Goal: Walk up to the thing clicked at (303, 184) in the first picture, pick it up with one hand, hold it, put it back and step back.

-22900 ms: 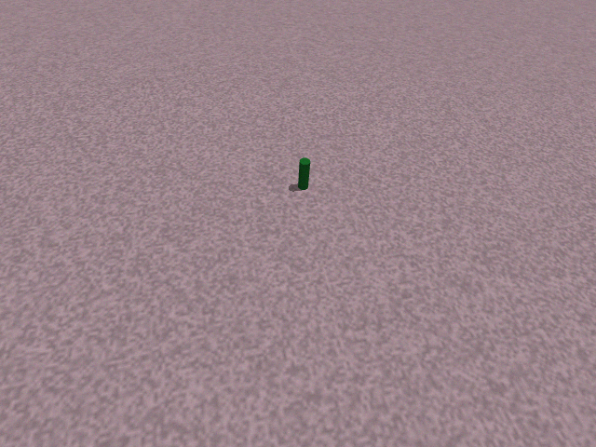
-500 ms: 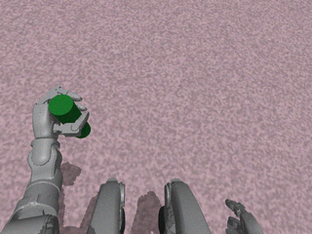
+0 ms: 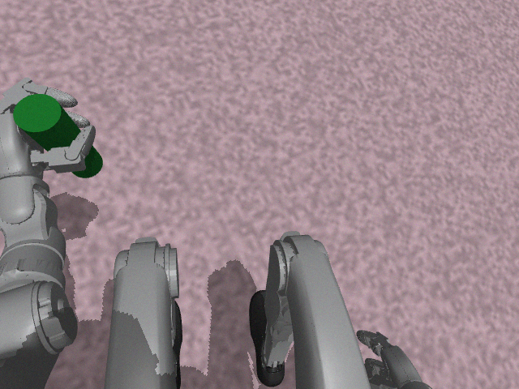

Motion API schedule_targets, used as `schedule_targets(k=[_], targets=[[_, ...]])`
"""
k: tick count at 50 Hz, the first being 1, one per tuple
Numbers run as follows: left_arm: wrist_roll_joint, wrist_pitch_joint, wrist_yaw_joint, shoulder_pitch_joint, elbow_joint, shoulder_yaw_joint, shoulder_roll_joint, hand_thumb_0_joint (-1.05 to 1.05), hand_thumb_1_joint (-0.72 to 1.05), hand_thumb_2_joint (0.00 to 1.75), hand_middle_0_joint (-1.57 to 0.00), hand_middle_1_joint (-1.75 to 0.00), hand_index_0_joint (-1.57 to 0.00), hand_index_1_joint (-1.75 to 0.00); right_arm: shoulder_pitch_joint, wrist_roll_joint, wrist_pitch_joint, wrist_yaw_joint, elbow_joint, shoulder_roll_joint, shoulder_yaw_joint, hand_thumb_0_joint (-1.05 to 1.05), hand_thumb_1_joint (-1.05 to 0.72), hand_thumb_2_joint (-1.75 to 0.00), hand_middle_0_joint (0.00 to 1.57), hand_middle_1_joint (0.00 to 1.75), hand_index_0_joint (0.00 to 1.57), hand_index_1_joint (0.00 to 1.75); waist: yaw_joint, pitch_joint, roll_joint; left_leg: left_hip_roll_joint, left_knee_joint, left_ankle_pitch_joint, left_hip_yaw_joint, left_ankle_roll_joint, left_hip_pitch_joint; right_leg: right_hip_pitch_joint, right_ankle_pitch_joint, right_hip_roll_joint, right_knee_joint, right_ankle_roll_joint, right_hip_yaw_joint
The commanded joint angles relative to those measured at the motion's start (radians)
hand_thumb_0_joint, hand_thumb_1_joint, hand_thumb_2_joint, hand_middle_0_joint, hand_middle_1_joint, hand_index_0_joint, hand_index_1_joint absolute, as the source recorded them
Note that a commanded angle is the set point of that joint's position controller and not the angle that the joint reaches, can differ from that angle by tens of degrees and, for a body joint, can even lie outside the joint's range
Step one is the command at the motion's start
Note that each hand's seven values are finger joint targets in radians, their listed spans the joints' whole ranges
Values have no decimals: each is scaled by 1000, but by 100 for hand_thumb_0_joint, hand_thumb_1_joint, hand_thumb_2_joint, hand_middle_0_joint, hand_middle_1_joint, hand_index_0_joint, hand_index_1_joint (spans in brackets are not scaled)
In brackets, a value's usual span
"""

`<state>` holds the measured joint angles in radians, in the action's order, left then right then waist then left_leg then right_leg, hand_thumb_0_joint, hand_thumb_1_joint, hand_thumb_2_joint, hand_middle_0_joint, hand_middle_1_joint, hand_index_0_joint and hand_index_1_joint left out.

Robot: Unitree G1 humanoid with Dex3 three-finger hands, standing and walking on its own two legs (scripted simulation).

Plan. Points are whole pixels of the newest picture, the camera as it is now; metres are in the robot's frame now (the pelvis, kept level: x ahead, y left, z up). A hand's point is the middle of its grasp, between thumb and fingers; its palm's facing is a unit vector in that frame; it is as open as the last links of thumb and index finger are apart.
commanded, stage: crouch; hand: left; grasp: from the side
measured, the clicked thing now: (66, 142) +0.46 +0.25 -0.07
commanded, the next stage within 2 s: lower in 0.80 s
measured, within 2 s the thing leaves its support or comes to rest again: neither
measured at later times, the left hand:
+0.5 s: hand (82, 144) +0.49 +0.25 -0.14, palm faces +0.20 -0.98 -0.01, open 7.1 cm
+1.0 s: hand (91, 151) +0.50 +0.25 -0.19, palm faces +0.20 -0.98 -0.02, open 7.1 cm
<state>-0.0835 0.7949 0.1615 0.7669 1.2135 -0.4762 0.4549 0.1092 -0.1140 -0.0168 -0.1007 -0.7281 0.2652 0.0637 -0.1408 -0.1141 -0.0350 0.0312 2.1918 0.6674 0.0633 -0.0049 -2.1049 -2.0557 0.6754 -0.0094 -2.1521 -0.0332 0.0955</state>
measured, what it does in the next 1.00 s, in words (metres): lowers itself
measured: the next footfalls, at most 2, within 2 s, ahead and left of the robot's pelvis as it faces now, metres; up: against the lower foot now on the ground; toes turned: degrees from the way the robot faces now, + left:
none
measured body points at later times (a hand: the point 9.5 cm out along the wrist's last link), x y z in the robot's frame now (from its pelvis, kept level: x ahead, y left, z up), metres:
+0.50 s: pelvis -0.01 +0.01 -0.07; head +0.22 +0.08 +0.30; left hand +0.47 +0.30 -0.13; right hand +0.06 -0.27 -0.17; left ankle +0.09 +0.12 -0.36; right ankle +0.10 -0.11 -0.36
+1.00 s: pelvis -0.01 +0.01 -0.09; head +0.24 +0.10 +0.27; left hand +0.48 +0.30 -0.18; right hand +0.07 -0.27 -0.17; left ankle +0.09 +0.12 -0.36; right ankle +0.10 -0.11 -0.36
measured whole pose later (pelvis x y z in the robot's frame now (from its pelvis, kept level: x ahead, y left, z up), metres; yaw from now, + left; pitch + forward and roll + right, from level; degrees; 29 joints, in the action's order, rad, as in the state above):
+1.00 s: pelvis -0.01 +0.01 -0.09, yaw -7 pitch +23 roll -12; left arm -0.07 0.82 0.16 0.79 1.27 -0.57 0.73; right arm 0.01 -0.23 0.04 -0.13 -0.64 0.34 0.29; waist -0.25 0.14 -0.12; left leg 0.03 2.53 0.68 0.20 -0.02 -2.29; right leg -2.17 0.64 -0.03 -2.39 -0.01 0.22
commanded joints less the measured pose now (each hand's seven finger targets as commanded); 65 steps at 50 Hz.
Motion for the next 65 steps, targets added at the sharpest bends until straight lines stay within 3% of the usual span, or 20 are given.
schedule_targets(k=[1,4,5,10,12,15,17,20,28,31,35,44,49,50,51,54,56,61,65], targets=[[-8,83,1,379,-189,-34,258,0,35,121,-122,-131,-123,-131,144,-9,-11,14,40,218,-51,0,-90,-91,20,30,20,30,-18,-648,177,-18,-195,-55,-14,-14,374,335,-87,-35,219,-2,-19],[-6,75,5,352,-175,-65,287,0,35,120,-122,-130,-123,-130,150,-15,-1,12,35,241,-41,0,-90,-91,20,30,20,30,-12,-655,235,-14,-177,-119,3,-5,424,280,-142,-38,152,-9,19],[-6,69,10,345,-148,-56,272,0,37,121,-123,-130,-123,-131,152,-16,2,10,33,247,-36,0,-90,-91,20,30,20,30,-27,-628,241,-11,-168,-132,13,-3,425,249,-154,-38,137,-10,31],[-1,69,14,348,-149,-76,312,0,37,119,-121,-128,-122,-128,147,-31,17,5,34,262,-10,0,-90,-91,20,30,20,30,-42,-558,254,-7,-129,-98,29,0,357,211,-139,-40,91,-9,53],[2,72,17,348,-171,-97,362,0,36,118,-122,-128,-123,-128,144,-35,23,6,40,275,-4,0,-90,-91,20,30,20,30,-38,-588,262,-4,-104,-117,32,0,360,221,-157,-43,70,-8,57],[2,71,22,352,-185,-103,366,0,40,120,-123,-130,-124,-130,137,-46,29,3,57,289,12,0,-90,-90,20,30,20,30,-55,-591,295,-1,-79,-140,45,3,368,216,-183,-42,46,-8,68],[3,70,27,352,-161,-85,360,0,42,121,-121,-129,-122,-129,134,-51,33,3,53,287,22,0,-89,-90,20,30,20,30,-71,-570,280,0,-53,-132,41,0,325,229,-182,-46,44,-3,69],[-1,70,29,358,-140,-96,392,0,43,123,-124,-131,-125,-131,128,-58,34,2,42,290,40,0,-89,-90,20,30,20,30,-81,-509,251,0,-23,-68,39,-10,239,232,-144,-51,49,4,68],[10,79,20,353,-149,-111,458,0,44,123,-125,-132,-126,-132,93,-79,42,-2,72,328,68,0,-89,-90,20,30,20,30,-97,-482,285,10,10,-69,62,-3,235,215,-151,-56,8,5,100],[5,78,23,316,-117,-98,427,0,47,125,-128,-134,-129,-134,85,-87,42,-6,73,338,82,0,-90,-90,20,30,20,30,-110,-465,297,14,20,-105,78,2,272,190,-182,-56,-12,3,113],[4,81,15,307,-141,-112,461,0,49,126,-129,-135,-130,-135,76,-97,46,-6,83,355,94,0,-90,-90,20,30,20,30,-106,-472,341,18,27,-161,93,11,315,192,-224,-55,-34,0,123],[-3,97,0,308,-172,-107,481,0,49,128,-133,-138,-133,-138,57,-111,52,-8,101,373,122,0,-90,-90,20,30,20,30,-138,-444,348,24,52,-166,108,11,305,214,-239,-59,-39,3,138],[-13,102,-12,274,-61,-113,495,0,40,124,-131,-139,-133,-138,34,-118,55,-10,107,376,150,0,-90,-90,20,30,20,30,-163,-369,265,23,85,-99,107,-3,186,241,-199,-67,-24,13,138],[-18,108,-11,281,-40,-93,475,0,39,124,-129,-138,-131,-138,25,-119,56,-11,118,374,164,0,-90,-90,20,30,20,30,-177,-353,244,24,86,-92,113,-6,178,244,-196,-68,-19,17,144],[-19,111,-15,261,-22,-115,501,0,41,124,-130,-139,-132,-138,18,-122,57,-8,121,381,165,0,-90,-90,20,30,20,30,-166,-340,231,25,89,-77,113,-7,171,237,-179,-71,-16,17,146],[-5,136,-18,281,-18,-109,538,0,43,126,-132,-141,-134,-140,3,-135,59,-7,130,397,183,0,-89,-90,20,30,20,30,-180,-335,263,30,88,-80,128,-2,214,228,-183,-72,-28,16,159],[10,155,-24,277,-14,-123,588,0,44,125,-130,-140,-132,-138,-24,-144,56,-6,135,401,195,0,-89,-90,20,30,20,30,-170,-329,306,35,88,-93,132,5,236,222,-187,-74,-46,10,161],[-2,196,-30,300,-10,-151,644,0,41,125,-132,-140,-134,-139,-54,-161,58,-2,144,424,226,0,-90,-90,20,30,20,30,-192,-305,353,44,91,-67,151,10,258,210,-176,-79,-54,9,175],[-1,212,-26,288,15,-122,622,0,42,125,-130,-139,-132,-138,-60,-177,55,2,144,436,246,0,-91,-90,20,30,20,30,-215,-293,379,50,98,-129,167,18,307,217,-230,-79,-67,11,188]])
